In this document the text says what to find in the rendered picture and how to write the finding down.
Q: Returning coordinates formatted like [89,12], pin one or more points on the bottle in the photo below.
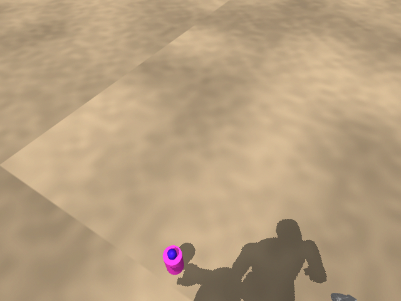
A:
[173,259]

